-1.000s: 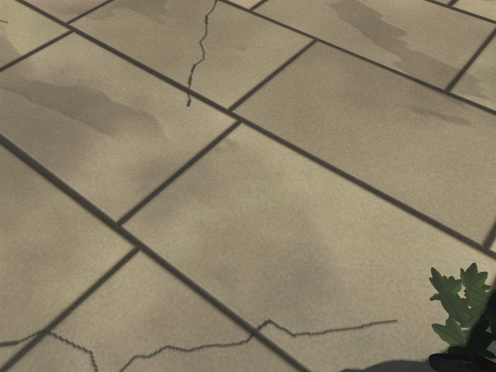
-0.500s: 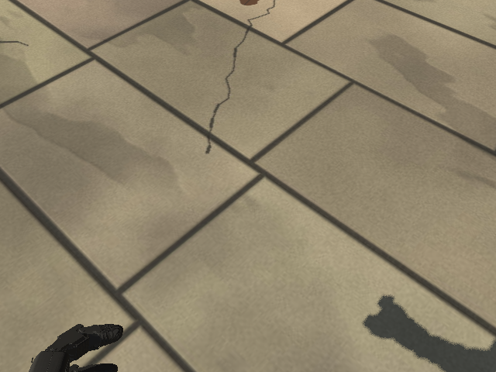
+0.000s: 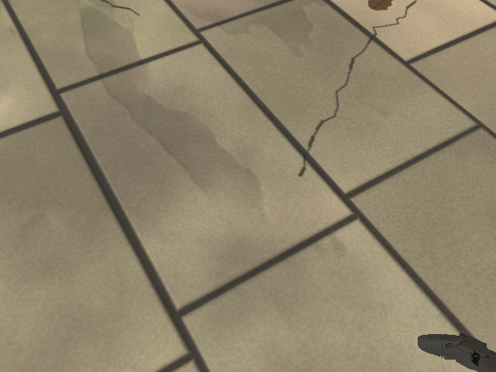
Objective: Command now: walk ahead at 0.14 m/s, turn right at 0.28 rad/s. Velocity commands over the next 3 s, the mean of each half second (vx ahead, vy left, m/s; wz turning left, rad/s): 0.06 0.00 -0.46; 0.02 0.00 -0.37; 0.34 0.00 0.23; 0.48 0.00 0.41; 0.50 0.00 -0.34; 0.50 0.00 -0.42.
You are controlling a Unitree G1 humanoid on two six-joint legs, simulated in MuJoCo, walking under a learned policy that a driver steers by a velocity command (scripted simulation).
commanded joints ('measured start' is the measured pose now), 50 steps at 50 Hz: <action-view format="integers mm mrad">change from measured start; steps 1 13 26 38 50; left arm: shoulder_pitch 29 -65 -115 -149 -158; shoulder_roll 111 88 157 166 63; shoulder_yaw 32 48 56 56 25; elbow -56 -167 -246 -274 -234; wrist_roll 5 21 24 27 23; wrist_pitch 43 106 44 78 74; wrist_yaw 29 6 39 30 22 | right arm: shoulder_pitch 108 11 24 39 98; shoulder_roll -134 -195 -138 -138 -181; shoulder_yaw -48 -83 -93 -75 -61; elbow -4 74 96 97 139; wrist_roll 17 30 23 35 36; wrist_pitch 13 32 48 20 22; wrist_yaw -9 -51 -73 -32 -35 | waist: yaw -69 -37 -69 -40 -91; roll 108 131 -118 -154 165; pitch -216 -147 -158 -159 -80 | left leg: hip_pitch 373 220 -188 77 346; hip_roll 280 316 -25 -43 165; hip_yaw -226 -19 -106 -95 -283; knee -182 -260 538 109 -283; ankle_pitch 367 31 -199 -239 -178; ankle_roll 219 181 -78 -81 169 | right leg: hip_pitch -267 -14 225 178 -122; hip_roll -63 -54 -179 -157 40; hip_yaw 25 -75 277 402 12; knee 133 -263 -685 -608 -201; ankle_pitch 37 302 722 755 167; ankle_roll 26 -46 -260 -281 28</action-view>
